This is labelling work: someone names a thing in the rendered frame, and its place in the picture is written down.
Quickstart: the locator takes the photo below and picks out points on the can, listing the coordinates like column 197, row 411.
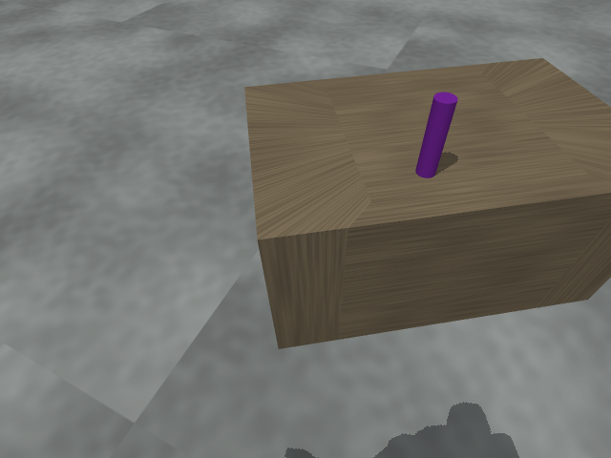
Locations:
column 440, row 118

